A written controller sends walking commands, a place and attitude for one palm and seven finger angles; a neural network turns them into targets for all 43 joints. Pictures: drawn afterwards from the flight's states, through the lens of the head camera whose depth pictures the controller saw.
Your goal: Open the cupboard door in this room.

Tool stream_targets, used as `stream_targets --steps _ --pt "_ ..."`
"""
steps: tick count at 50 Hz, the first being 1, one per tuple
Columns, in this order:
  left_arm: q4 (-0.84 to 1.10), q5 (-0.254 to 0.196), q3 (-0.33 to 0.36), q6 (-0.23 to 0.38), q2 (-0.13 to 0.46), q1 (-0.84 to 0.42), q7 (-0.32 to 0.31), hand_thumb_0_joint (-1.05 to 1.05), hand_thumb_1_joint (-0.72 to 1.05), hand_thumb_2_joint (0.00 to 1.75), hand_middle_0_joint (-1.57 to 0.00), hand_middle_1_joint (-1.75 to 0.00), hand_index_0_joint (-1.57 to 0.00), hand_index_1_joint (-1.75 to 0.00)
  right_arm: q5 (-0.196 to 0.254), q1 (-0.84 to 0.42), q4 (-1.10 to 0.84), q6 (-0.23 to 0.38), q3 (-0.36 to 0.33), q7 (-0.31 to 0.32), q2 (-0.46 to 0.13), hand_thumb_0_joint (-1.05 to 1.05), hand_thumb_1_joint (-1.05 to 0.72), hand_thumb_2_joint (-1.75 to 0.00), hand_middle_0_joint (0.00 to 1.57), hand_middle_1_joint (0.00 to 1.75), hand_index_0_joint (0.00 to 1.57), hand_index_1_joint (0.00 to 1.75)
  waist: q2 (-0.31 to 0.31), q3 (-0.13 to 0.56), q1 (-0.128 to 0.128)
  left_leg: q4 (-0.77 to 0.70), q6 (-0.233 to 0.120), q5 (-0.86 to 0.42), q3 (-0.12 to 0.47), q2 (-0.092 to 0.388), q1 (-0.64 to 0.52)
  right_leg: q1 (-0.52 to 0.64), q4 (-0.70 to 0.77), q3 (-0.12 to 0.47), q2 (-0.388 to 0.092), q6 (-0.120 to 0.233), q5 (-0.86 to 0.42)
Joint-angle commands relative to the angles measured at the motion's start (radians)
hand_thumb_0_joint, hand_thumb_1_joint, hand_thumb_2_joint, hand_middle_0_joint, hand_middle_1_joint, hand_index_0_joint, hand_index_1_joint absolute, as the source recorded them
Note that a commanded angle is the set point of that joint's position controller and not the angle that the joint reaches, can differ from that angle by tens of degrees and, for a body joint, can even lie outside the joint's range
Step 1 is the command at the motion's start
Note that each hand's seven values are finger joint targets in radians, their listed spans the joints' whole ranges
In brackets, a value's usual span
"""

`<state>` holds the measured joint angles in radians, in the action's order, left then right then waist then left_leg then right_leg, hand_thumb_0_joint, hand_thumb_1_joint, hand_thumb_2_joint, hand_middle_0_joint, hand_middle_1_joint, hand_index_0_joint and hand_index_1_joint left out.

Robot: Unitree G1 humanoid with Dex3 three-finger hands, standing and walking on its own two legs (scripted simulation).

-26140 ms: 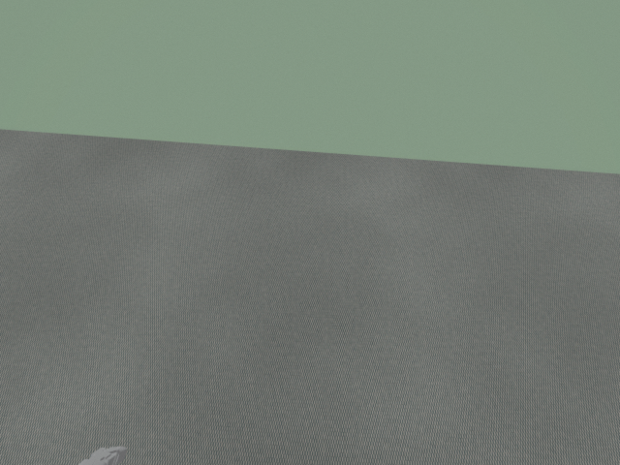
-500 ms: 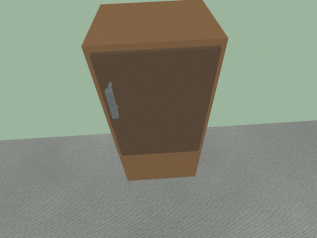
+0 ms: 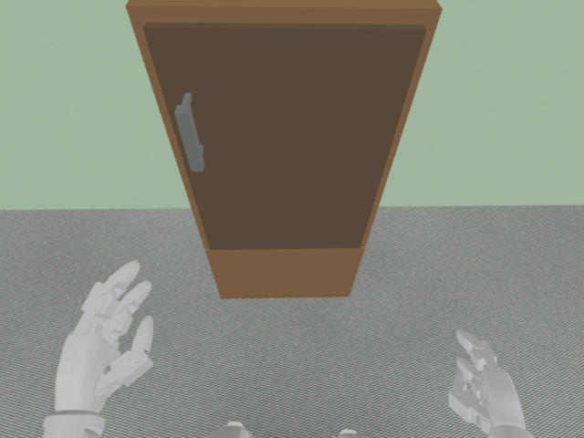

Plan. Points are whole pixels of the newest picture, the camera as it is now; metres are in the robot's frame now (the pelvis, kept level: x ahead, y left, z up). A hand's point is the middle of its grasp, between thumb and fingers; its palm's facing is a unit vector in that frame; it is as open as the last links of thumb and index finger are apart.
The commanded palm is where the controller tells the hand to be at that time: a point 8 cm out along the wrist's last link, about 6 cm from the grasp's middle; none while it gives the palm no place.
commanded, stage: raise the hand with hooked fingers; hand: left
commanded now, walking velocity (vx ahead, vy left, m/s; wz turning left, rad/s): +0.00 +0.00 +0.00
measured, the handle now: (192, 133) +0.59 +0.22 +0.07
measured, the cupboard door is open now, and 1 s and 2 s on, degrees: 0 0 0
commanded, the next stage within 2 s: move the hooked fingers beside the handle in 1.80 s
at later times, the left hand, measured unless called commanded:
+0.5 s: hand (112, 353) +0.22 +0.24 +0.03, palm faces +0.09 -0.99 -0.06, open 10.9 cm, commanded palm +0.18 +0.29 +0.03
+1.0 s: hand (72, 317) +0.25 +0.29 +0.06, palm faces +0.11 -0.99 -0.05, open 13.6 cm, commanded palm +0.22 +0.34 +0.06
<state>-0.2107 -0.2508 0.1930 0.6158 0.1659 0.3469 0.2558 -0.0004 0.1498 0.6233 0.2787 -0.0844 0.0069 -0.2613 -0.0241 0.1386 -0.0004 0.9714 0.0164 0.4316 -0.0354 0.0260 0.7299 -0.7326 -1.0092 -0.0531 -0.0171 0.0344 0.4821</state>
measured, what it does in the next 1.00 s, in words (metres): stands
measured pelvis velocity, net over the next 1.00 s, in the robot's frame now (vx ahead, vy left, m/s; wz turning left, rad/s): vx -0.01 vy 0.03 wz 0.02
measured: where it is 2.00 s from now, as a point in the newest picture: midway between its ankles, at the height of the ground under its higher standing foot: outside the picture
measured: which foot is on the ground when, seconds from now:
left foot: down 0.00-1.00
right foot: down 0.00-1.00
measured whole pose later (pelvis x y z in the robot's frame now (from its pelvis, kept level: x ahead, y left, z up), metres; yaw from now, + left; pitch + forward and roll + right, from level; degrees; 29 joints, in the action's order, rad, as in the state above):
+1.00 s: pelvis -0.01 +0.03 +0.00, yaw +1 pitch +12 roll -3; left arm -0.24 -0.33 0.35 0.34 0.33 0.14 0.36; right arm 0.03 0.24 0.54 0.22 0.04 0.07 -0.25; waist 0.02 0.11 0.00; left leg 1.01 -0.02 0.46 0.01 0.02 0.76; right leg -0.71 -0.95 -0.09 -0.01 0.01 0.45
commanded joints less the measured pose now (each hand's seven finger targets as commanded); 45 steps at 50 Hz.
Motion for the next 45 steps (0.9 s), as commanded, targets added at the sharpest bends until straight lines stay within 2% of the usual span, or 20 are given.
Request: stream_targets --steps 1,2,3,4,5,6,8,10,12,13,17,20,23,25,28,30,34,37,39,45 --pt "0.172 -0.102 0.11 -0.003 0.144 0.127 0.129 0.0 0.53 0.74 -0.23 -0.54 -0.23 -0.54 0.027 -0.072 -0.268 0.019 -0.024 0.011 -0.114 0.0 -0.9 -0.9 0.2 0.3 0.2 0.3 -0.019 0.176 0.068 0.063 -0.026 -0.1 -0.013 -0.074 0.112 0.082 0.1 0.138 -0.01 -0.019 -0.08" --pt "0.256 -0.11 0.126 -0.032 0.165 0.081 0.116 0.0 0.5 0.73 -0.23 -0.55 -0.23 -0.55 0.029 -0.059 -0.284 0.013 -0.02 0.02 -0.108 0.0 -0.9 -0.9 0.2 0.3 0.2 0.3 0.017 0.209 0.062 0.079 -0.032 -0.113 -0.008 -0.07 0.107 0.091 0.108 0.155 -0.012 -0.025 -0.089" --pt "0.341 -0.114 0.139 -0.047 0.193 0.021 0.098 0.0 0.48 0.72 -0.23 -0.57 -0.23 -0.57 0.026 -0.03 -0.282 0.005 -0.018 0.027 -0.107 0.0 -0.9 -0.9 0.2 0.3 0.2 0.3 0.019 0.239 0.04 0.1 -0.036 -0.127 0.007 -0.058 0.101 0.086 0.095 0.165 -0.005 -0.032 -0.115" --pt "0.382 -0.102 0.126 -0.052 0.177 0.011 0.079 0.0 0.46 0.71 -0.23 -0.58 -0.23 -0.58 0.028 -0.012 -0.273 -0.004 -0.014 0.033 -0.087 0.0 -0.9 -0.9 0.2 0.3 0.2 0.3 0.027 0.229 0.031 0.097 -0.038 -0.099 0.017 -0.047 0.09 0.076 0.123 0.171 -0.007 -0.035 -0.071" --pt "0.454 -0.086 0.105 -0.046 0.172 -0.018 0.058 0.0 0.43 0.7 -0.23 -0.6 -0.23 -0.6 0.025 0.002 -0.273 -0.007 -0.013 0.04 -0.088 0.0 -0.9 -0.9 0.2 0.3 0.2 0.3 0.044 0.213 0.006 0.104 -0.045 -0.124 0.026 -0.036 0.072 0.056 0.113 0.153 0.0 -0.033 -0.11" --pt "0.521 -0.071 0.106 -0.038 0.186 -0.045 0.04 0.0 0.41 0.69 -0.24 -0.62 -0.24 -0.62 0.019 0.023 -0.263 -0.01 -0.011 0.046 -0.087 0.0 -0.9 -0.9 0.2 0.3 0.2 0.3 0.079 0.237 -0.003 0.111 -0.05 -0.173 0.032 -0.027 0.044 0.055 0.088 0.132 0.007 -0.029 -0.2" --pt "0.557 -0.05 0.098 -0.037 0.211 -0.098 0.03 0.0 0.36 0.67 -0.24 -0.64 -0.24 -0.64 0.008 0.044 -0.231 -0.018 0.001 0.057 -0.09 0.0 -0.9 -0.9 0.2 0.3 0.2 0.3 0.09 0.253 -0.031 0.132 -0.056 -0.242 0.05 -0.018 0.027 0.038 0.042 0.104 0.021 -0.025 -0.324" --pt "0.48 -0.044 0.085 -0.054 0.186 -0.063 0.046 0.0 0.32 0.65 -0.24 -0.68 -0.24 -0.68 0.011 0.042 -0.199 -0.016 0.006 0.063 -0.083 0.0 -0.9 -0.9 0.2 0.3 0.2 0.3 0.101 0.227 -0.039 0.13 -0.052 -0.242 0.054 -0.014 0.031 0.017 0.045 0.083 0.024 -0.023 -0.32" --pt "0.425 -0.057 0.083 -0.087 0.186 -0.059 0.071 0.0 0.27 0.63 -0.25 -0.7 -0.25 -0.7 0.017 0.031 -0.188 -0.009 0.014 0.067 -0.088 0.0 -0.9 -0.9 0.2 0.3 0.2 0.3 0.111 0.211 -0.036 0.107 -0.049 -0.212 0.062 -0.014 0.038 0.008 0.061 0.065 0.028 -0.022 -0.259" --pt "0.361 -0.069 0.102 -0.12 0.201 -0.051 0.09 0.0 0.25 0.62 -0.25 -0.72 -0.25 -0.72 0.021 0.022 -0.184 -0.012 0.017 0.071 -0.093 0.0 -0.9 -0.9 0.2 0.3 0.2 0.3 0.079 0.193 -0.029 0.105 -0.048 -0.203 0.069 -0.014 0.053 0.013 0.065 0.065 0.035 -0.018 -0.237" --pt "0.31 -0.1 0.176 -0.208 0.238 -0.005 0.101 0.0 0.15 0.58 -0.25 -0.78 -0.25 -0.78 0.035 0.007 -0.202 -0.016 0.023 0.073 -0.087 0.0 -0.9 -0.9 0.2 0.3 0.2 0.3 0.034 0.251 0.013 0.051 -0.046 -0.177 0.062 -0.023 0.065 0.117 0.128 0.09 0.012 -0.036 -0.175" --pt "0.3 -0.12 0.225 -0.217 0.261 -0.023 0.082 0.0 0.08 0.55 -0.26 -0.82 -0.26 -0.82 0.033 0.006 -0.204 -0.016 0.027 0.073 -0.081 0.0 -0.9 -0.9 0.2 0.3 0.2 0.3 0.022 0.252 0.029 0.023 -0.043 -0.181 0.061 -0.025 0.06 0.15 0.142 0.089 0.006 -0.04 -0.168" --pt "0.286 -0.118 0.213 -0.182 0.256 -0.057 0.058 0.0 0.01 0.52 -0.26 -0.87 -0.26 -0.87 0.029 0.01 -0.199 -0.006 0.032 0.071 -0.086 0.0 -0.9 -0.9 0.2 0.3 0.2 0.3 0.006 0.198 0.024 -0.002 -0.044 -0.161 0.068 -0.023 0.059 0.119 0.15 0.072 0.014 -0.031 -0.111" --pt "0.274 -0.107 0.195 -0.156 0.249 -0.074 0.054 0.0 -0.03 0.5 -0.27 -0.9 -0.27 -0.9 0.028 0.029 -0.192 0.002 0.031 0.069 -0.095 0.0 -0.9 -0.9 0.2 0.3 0.2 0.3 0.028 0.183 0.013 -0.022 -0.044 -0.129 0.064 -0.025 0.041 0.084 0.157 0.059 0.015 -0.028 -0.059" --pt "0.243 -0.11 0.198 -0.133 0.265 -0.107 0.062 0.0 -0.1 0.47 -0.27 -0.94 -0.27 -0.94 0.03 0.043 -0.19 0.01 0.027 0.072 -0.113 0.0 -0.9 -0.9 0.2 0.3 0.2 0.3 0.001 0.168 0.006 -0.029 -0.047 -0.107 0.063 -0.027 0.04 0.076 0.172 0.064 0.016 -0.028 -0.018" --pt "0.258 -0.104 0.195 -0.125 0.274 -0.119 0.07 0.0 -0.15 0.45 -0.27 -0.98 -0.27 -0.98 0.033 0.056 -0.189 0.013 0.029 0.073 -0.12 0.0 -0.9 -0.9 0.2 0.3 0.2 0.3 0.067 0.182 0.011 -0.06 -0.045 -0.108 0.062 -0.027 -0.005 0.074 0.165 0.04 0.018 -0.02 -0.036" --pt "0.267 -0.107 0.204 -0.133 0.29 -0.153 0.068 0.0 -0.24 0.41 -0.28 -1.03 -0.28 -1.03 0.034 0.069 -0.189 0.01 0.029 0.075 -0.13 0.0 -0.9 -0.9 0.2 0.3 0.2 0.3 0.07 0.182 0.004 -0.092 -0.045 -0.13 0.068 -0.025 -0.056 0.081 0.161 0.011 0.03 -0.017 -0.092" --pt "0.253 -0.104 0.21 -0.142 0.3 -0.186 0.061 0.0 -0.31 0.38 -0.29 -1.08 -0.29 -1.08 0.034 0.071 -0.191 0.005 0.034 0.075 -0.134 0.0 -0.9 -0.9 0.2 0.3 0.2 0.3 0.096 0.155 0.002 -0.114 -0.041 -0.125 0.073 -0.024 -0.08 0.073 0.166 -0.003 0.033 -0.014 -0.098" --pt "0.259 -0.102 0.217 -0.15 0.318 -0.219 0.066 0.0 -0.36 0.36 -0.29 -1.11 -0.29 -1.11 0.033 0.078 -0.196 0.0 0.04 0.073 -0.138 0.0 -0.9 -0.9 0.2 0.3 0.2 0.3 0.132 0.177 0.007 -0.125 -0.036 -0.155 0.078 -0.023 -0.112 0.087 0.158 -0.011 0.037 -0.008 -0.133" --pt "0.188 -0.105 0.227 -0.202 0.335 -0.299 0.092 0.0 -0.5 0.3 -0.3 -1.2 -0.3 -1.2 0.034 0.088 -0.203 -0.017 0.048 0.074 -0.147 0.0 -0.9 -0.9 0.2 0.3 0.2 0.3 0.103 0.162 -0.007 -0.14 -0.032 -0.17 0.085 -0.02 -0.134 0.093 0.176 -0.021 0.043 -0.011 -0.166"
